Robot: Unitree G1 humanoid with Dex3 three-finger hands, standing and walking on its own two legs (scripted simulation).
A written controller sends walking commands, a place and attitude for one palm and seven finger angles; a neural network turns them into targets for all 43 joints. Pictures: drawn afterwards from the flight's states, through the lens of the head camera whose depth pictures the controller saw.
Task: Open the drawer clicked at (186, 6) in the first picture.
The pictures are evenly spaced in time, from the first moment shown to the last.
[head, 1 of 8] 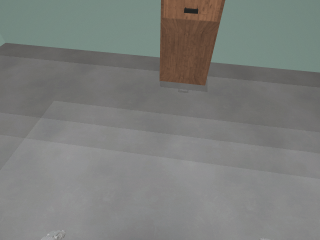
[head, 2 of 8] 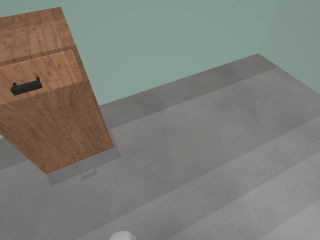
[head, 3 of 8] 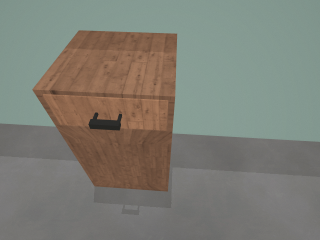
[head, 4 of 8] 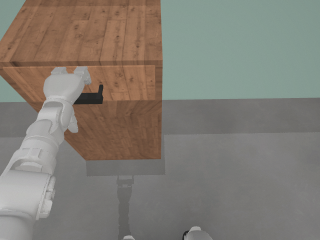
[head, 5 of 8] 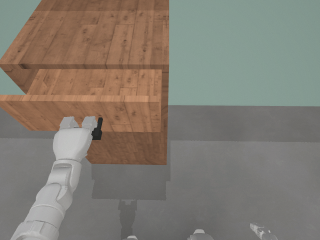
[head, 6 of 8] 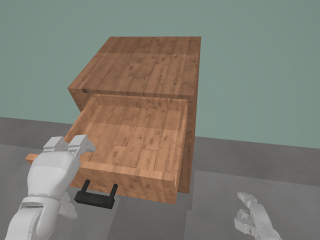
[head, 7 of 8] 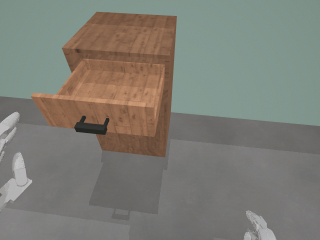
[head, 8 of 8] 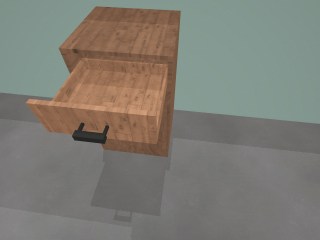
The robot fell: no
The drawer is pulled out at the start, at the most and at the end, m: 0.00 0.30 0.30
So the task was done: yes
